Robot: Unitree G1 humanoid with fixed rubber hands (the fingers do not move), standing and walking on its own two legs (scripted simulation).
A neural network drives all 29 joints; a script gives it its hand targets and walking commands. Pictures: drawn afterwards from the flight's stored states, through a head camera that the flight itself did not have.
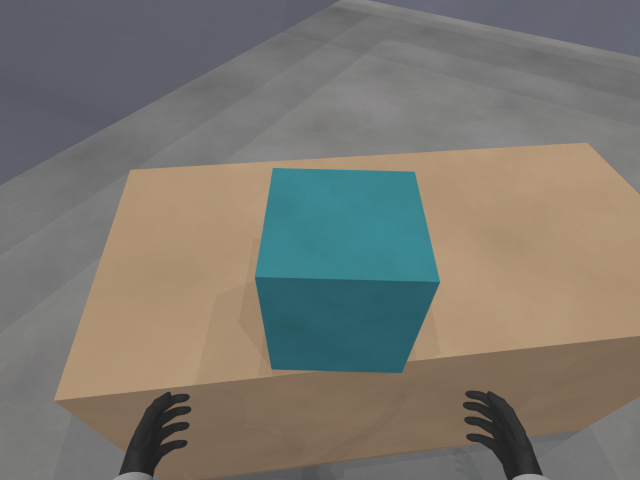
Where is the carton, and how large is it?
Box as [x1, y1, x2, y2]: [255, 168, 439, 372]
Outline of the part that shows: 273,168 255,273 255,280 271,368 401,372 439,283 414,172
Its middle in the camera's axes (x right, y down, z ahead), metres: +0.03 +0.05 +0.60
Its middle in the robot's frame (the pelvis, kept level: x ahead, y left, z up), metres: +0.40 +0.00 -0.01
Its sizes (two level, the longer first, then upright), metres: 0.210 0.200 0.250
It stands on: a pedestal, 0.65 m high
